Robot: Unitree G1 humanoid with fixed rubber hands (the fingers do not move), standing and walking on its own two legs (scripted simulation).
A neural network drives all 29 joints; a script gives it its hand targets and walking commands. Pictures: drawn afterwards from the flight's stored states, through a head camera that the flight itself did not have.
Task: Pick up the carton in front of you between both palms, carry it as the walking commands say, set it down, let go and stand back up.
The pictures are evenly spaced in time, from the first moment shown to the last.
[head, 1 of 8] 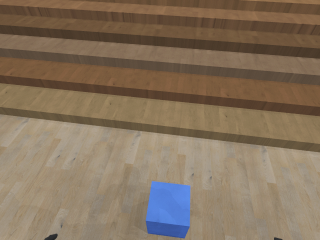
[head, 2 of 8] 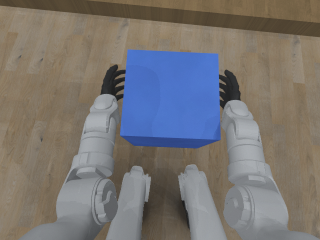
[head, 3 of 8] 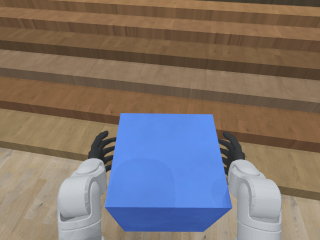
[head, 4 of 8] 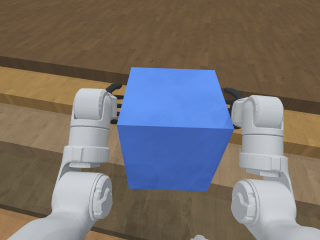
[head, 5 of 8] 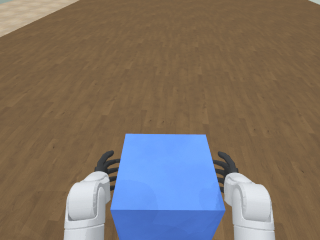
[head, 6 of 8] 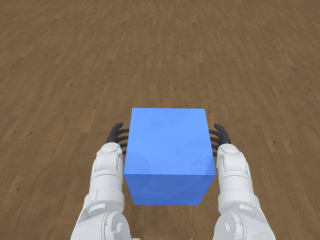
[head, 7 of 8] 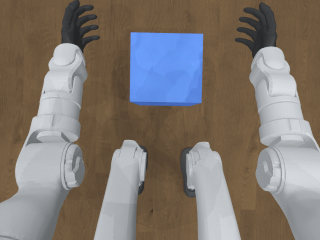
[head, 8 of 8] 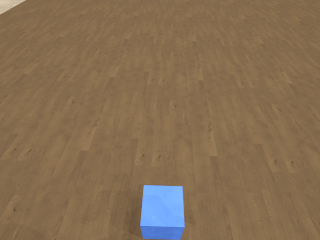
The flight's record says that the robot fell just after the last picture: no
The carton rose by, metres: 1.75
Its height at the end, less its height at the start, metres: +1.00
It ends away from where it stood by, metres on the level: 5.21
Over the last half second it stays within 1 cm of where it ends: yes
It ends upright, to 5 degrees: yes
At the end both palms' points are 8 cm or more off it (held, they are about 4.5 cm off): yes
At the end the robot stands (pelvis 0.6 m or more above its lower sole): yes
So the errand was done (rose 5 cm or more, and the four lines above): yes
